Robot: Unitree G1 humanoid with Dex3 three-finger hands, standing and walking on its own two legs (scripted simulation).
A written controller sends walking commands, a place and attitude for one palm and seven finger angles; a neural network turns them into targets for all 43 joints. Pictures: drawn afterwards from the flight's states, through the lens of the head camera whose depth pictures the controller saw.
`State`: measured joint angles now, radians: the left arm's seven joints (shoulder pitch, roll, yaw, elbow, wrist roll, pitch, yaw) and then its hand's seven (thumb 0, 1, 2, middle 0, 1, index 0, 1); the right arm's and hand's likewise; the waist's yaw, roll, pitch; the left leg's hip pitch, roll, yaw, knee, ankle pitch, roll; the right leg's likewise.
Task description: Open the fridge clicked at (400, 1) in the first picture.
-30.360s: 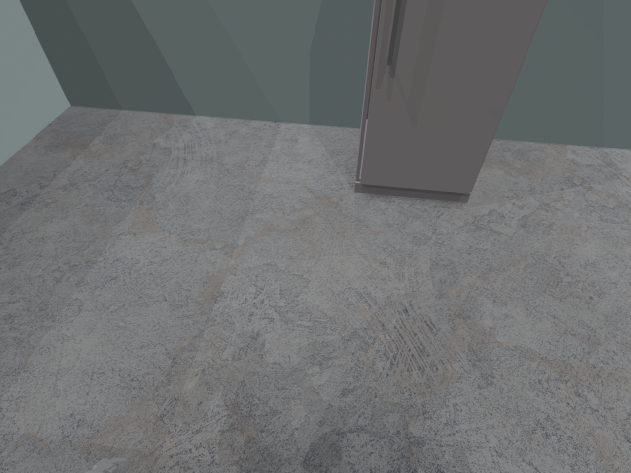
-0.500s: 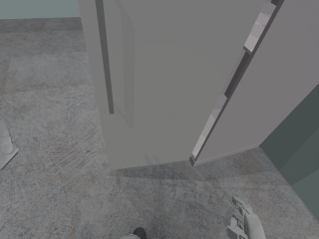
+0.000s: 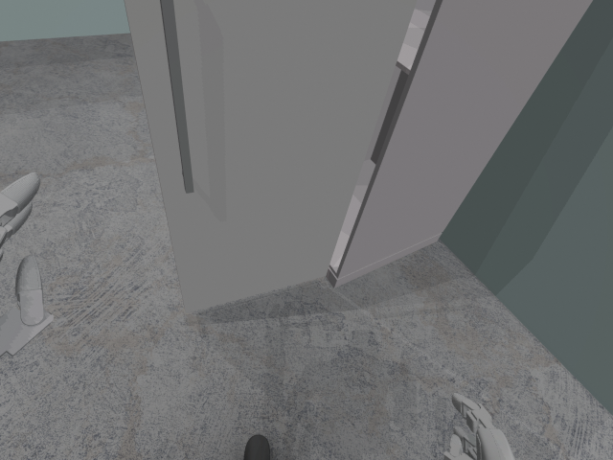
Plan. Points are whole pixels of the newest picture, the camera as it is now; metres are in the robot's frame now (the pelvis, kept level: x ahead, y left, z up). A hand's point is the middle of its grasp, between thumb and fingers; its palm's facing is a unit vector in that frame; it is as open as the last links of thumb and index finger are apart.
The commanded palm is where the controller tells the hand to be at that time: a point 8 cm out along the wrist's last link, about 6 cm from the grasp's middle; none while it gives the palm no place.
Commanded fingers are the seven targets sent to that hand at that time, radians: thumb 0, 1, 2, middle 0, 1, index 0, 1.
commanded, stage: stop stepping back and stand still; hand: left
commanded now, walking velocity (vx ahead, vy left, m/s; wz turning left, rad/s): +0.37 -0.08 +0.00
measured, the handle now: (174, 80) +0.65 +0.25 +0.14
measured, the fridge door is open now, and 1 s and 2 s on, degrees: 81 81 81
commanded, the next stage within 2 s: let the arm hang, fingers relaxed in 1.20 s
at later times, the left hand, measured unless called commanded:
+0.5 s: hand out of the picture +0.09 +0.29 +0.20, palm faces +0.44 -0.73 -0.52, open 7.4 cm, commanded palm +0.03 +0.34 +0.17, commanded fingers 0.00 0.90 0.90 -0.20 -0.30 -0.20 -0.30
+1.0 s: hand out of the picture +0.13 +0.32 +0.18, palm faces +0.52 -0.69 -0.51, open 7.4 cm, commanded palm +0.06 +0.34 +0.17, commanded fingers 0.00 0.90 0.90 -0.20 -0.30 -0.20 -0.30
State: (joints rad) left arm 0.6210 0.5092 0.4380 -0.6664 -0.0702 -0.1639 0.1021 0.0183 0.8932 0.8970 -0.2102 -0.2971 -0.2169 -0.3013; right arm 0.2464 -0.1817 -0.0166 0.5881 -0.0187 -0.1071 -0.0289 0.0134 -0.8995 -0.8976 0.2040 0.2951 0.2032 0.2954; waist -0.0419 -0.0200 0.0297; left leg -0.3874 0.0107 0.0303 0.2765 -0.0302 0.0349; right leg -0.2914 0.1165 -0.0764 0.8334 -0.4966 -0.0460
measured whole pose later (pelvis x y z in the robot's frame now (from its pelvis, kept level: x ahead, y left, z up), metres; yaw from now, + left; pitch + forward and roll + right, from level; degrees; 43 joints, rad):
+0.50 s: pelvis -0.09 +0.03 -0.01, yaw +4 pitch -1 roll -2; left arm 0.59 0.50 0.48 -0.61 -0.04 -0.25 0.14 0.02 0.89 0.90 -0.21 -0.30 -0.21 -0.30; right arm 0.31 -0.10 0.04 0.63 -0.01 -0.13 -0.03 0.01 -0.90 -0.90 0.21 0.30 0.21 0.30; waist -0.02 0.00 0.00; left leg -0.22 0.11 0.00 0.56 -0.33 -0.03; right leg -0.40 0.01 -0.13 0.75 -0.36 -0.02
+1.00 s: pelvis -0.05 +0.03 -0.01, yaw +5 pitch -1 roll -1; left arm 0.52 0.45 0.48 -0.48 -0.04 -0.25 0.17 0.01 0.89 0.90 -0.21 -0.30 -0.22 -0.30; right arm 0.17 -0.21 -0.01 0.59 0.01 -0.16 -0.05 0.01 -0.90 -0.90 0.20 0.29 0.20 0.29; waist 0.00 0.02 0.06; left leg -0.29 0.07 0.05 0.56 -0.25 -0.02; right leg -0.22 0.01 -0.09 0.52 -0.28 -0.03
